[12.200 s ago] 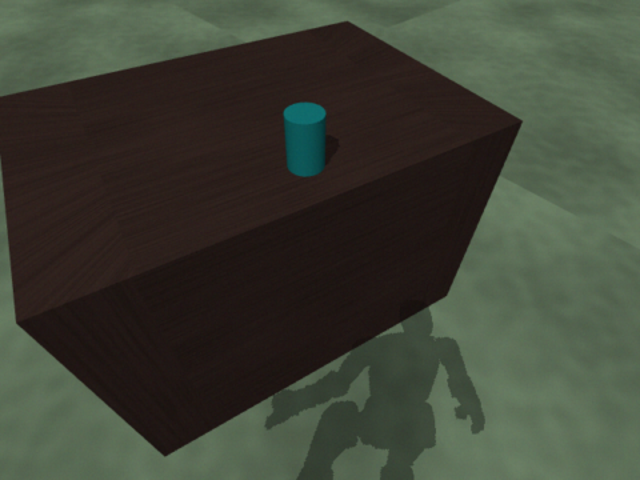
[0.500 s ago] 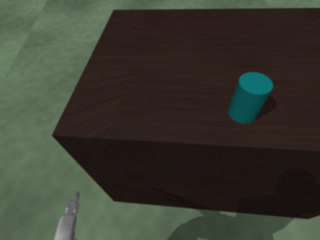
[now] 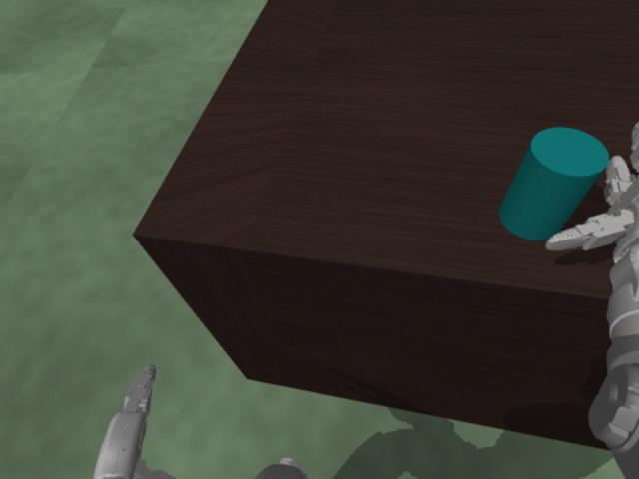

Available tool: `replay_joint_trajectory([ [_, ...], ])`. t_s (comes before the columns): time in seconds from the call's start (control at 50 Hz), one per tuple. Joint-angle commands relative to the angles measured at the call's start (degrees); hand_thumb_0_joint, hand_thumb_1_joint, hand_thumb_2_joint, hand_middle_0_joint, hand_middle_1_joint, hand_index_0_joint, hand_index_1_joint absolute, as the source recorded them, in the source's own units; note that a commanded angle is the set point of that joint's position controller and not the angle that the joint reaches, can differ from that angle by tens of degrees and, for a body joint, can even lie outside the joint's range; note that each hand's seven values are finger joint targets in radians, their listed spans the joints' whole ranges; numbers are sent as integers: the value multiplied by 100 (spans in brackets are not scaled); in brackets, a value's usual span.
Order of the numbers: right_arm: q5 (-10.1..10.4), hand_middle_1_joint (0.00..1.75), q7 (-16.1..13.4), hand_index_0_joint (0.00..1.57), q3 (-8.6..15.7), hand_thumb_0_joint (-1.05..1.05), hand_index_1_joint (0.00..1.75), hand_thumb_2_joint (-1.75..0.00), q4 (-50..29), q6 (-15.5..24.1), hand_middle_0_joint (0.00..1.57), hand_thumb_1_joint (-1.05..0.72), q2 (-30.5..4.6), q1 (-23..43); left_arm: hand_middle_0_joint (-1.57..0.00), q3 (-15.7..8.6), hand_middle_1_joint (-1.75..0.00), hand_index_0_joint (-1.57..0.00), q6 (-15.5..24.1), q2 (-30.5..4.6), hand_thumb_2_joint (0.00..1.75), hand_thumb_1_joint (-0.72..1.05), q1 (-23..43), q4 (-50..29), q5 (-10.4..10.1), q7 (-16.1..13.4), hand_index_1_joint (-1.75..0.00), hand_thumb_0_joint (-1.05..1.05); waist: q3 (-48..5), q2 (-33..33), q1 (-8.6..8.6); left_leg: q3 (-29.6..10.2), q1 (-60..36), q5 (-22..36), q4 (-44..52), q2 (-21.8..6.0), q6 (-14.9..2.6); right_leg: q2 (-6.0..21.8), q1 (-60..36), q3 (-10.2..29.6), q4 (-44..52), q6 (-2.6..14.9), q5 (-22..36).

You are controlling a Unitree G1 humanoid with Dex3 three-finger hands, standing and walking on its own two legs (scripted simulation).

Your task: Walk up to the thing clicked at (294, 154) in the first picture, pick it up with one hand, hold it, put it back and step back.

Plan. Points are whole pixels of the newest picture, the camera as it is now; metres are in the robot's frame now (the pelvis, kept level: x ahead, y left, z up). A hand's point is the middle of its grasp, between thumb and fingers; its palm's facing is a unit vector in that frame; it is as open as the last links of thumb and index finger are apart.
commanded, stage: close in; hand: right
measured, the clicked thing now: (547, 186) +0.49 -0.21 +0.08
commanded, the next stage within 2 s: rest palm in 0.20 s
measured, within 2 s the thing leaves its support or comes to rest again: leaves its support in 1.76 s
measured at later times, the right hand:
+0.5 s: hand (548, 200) +0.47 -0.21 +0.09, palm faces +0.19 +0.98 +0.02, open 17.6 cm
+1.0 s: hand (552, 186) +0.49 -0.21 +0.09, palm faces +0.20 +0.98 +0.00, open 14.0 cm
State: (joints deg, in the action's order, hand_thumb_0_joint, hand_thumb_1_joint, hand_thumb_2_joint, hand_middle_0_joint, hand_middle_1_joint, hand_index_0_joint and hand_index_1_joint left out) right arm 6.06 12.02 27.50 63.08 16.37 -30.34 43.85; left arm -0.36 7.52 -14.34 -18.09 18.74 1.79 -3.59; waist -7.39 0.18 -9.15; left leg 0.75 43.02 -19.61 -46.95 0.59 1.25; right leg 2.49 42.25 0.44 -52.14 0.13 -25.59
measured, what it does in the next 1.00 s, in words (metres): stands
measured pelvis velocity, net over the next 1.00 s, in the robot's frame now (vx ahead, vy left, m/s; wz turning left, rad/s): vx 0.00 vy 0.01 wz -0.01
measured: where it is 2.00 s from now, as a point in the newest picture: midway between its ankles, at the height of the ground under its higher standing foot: outside the picture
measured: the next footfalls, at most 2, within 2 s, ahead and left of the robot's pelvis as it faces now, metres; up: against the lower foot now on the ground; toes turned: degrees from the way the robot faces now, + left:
none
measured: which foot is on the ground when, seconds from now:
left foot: down 0.00-1.00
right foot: down 0.00-1.00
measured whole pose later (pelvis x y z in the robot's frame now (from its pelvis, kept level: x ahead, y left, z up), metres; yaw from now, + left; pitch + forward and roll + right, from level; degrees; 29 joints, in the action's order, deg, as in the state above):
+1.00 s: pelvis +0.00 +0.01 -0.01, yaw +0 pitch +16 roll +2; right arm 4.2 4.9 24.0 62.8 15.9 -26.6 47.3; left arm -2.2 5.5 -13.7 -20.9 12.7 1.3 -0.5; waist -7.1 0.5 -8.7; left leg 0.7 45.9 -21.2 -50.7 0.2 0.8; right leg 2.1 44.4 0.6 -54.3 -0.3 -26.2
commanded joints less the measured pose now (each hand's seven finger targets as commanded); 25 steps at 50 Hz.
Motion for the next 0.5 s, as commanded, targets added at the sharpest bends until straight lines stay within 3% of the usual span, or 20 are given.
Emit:
replay_joint_trajectory([
  [0.0,57,5,-154,3,-163,0,5,-5,-663,332,2,61,-1060,1954,-6,-366,-6,-6,242,-661,4,-54,-182,-897,-58,75,-6,0,-1604,312,82,91,-1109,1260,330,113,-157,-114,-857,61,681,29,1658],
  [0.02,60,5,-180,3,-122,0,5,-6,-747,346,2,61,-1068,1895,-6,-266,-6,-6,252,-587,4,-54,-196,-992,-73,106,-6,0,-1696,362,134,84,-1120,1305,306,105,-157,-106,-915,66,680,23,1761],
  [0.06,5,5,-239,3,82,0,5,-6,-1343,406,3,60,-1566,2386,-6,-634,-6,-6,260,-952,5,-55,-68,-1397,-64,77,-6,0,-2270,451,100,73,-1145,1370,246,101,-156,-89,-1174,61,631,28,1841],
  [0.08,-2,5,-240,3,5,0,5,-5,-1557,402,3,61,-1522,2545,-5,-691,-6,-6,225,-985,5,-55,-299,-1302,-40,97,-6,0,-2274,612,109,37,-1158,1415,231,84,-160,-123,-1210,27,619,25,1844],
  [0.1,-4,5,-214,3,-199,0,5,-5,-1142,337,2,61,-1118,2357,-5,-566,-6,-6,198,-820,4,-54,-522,-980,-31,136,-5,0,-1949,606,33,70,-875,1408,186,101,-173,-107,-1212,46,584,-1,1947],
  [0.12,18,5,-221,3,-291,0,5,-6,-1157,333,2,60,-973,2301,-6,-595,-6,-6,194,-772,4,-54,-550,-986,-61,163,-6,0,-1740,584,27,66,-810,1356,180,87,-176,-117,-1102,45,573,8,1903],
  [0.18,27,6,-310,3,-216,0,6,-6,-2035,388,2,61,-1150,2968,-5,-638,-6,-5,236,-824,5,-55,-219,-1387,-76,157,-6,0,-2656,793,98,-1,-1101,1592,119,54,-169,-140,-1436,14,457,16,2057],
  [0.2,58,5,-312,3,-343,0,5,-6,-1932,365,2,60,-984,2931,-5,-671,-6,-5,224,-825,5,-55,-230,-1262,-81,158,-6,0,-2402,790,46,47,-925,1419,135,66,-176,-118,-1406,39,480,11,1904],
  [0.26,46,6,-426,2,-322,0,6,-6,-1756,305,2,60,-820,2634,-5,-703,-6,-5,224,-864,5,-55,-243,-1282,-96,167,-6,0,-2454,805,99,97,-836,1405,111,91,-187,-87,-1554,91,496,-40,2163],
  [0.3,28,5,-521,3,-311,0,5,-8,-1939,332,3,54,-871,2780,-5,-639,-4,-3,196,-796,10,-61,-115,-1335,-91,182,-7,0,-2531,879,180,94,-937,1430,102,84,-196,-97,-1482,86,498,-51,2195],
  [0.32,9,5,-570,4,-304,0,5,-6,-1826,311,4,54,-814,2640,-5,-538,-4,-2,176,-724,10,-61,-176,-1362,-86,200,-7,0,-2631,727,222,65,-1158,1558,93,74,-184,-128,-1393,50,481,-33,2183],
  [0.34,6,5,-583,4,-415,0,5,-6,-1481,271,4,53,-571,2395,-5,-467,-4,-3,168,-641,10,-61,-180,-1378,-101,210,-7,0,-2329,459,162,116,-1101,1499,113,95,-172,-116,-1225,66,505,-20,2107],
  [0.36,17,4,-609,5,-426,0,4,-5,-1639,285,4,56,-540,2336,-5,-491,-4,-3,161,-694,10,-61,-94,-1552,-111,215,-7,0,-2382,494,213,115,-1145,1419,129,89,-179,-115,-1213,70,552,-29,2052],
  [0.4,-37,4,-673,5,-148,0,4,-5,-1819,333,5,54,-972,2296,-5,-659,-4,-3,115,-871,10,-61,-245,-1739,-116,194,-7,0,-2748,382,263,70,-1540,1691,123,73,-145,-147,-1251,9,531,-3,2130],
  [0.42,-37,5,-685,8,-177,0,5,-4,-1825,320,7,56,-887,2159,-5,-605,-4,-3,81,-785,10,-61,-385,-1650,-116,208,-7,0,-2693,445,303,28,-1620,1738,136,47,-141,-170,-1201,-41,532,3,2094],
  [0.46,-21,5,-686,8,-499,0,5,-4,-1470,273,8,55,-284,1926,-5,-593,-4,-3,57,-648,9,-61,-592,-1494,-113,222,-6,0,-1948,157,123,11,-1347,1457,226,55,-117,-182,-883,-66,560,68,1662],
  [0.48,-10,5,-707,10,-392,0,5,-3,-1753,305,10,58,-402,2004,-5,-658,-4,-3,91,-756,9,-61,-403,-1707,-126,215,-6,0,-2130,229,163,9,-1338,1456,215,48,-124,-164,-995,-48,584,57,1708],
])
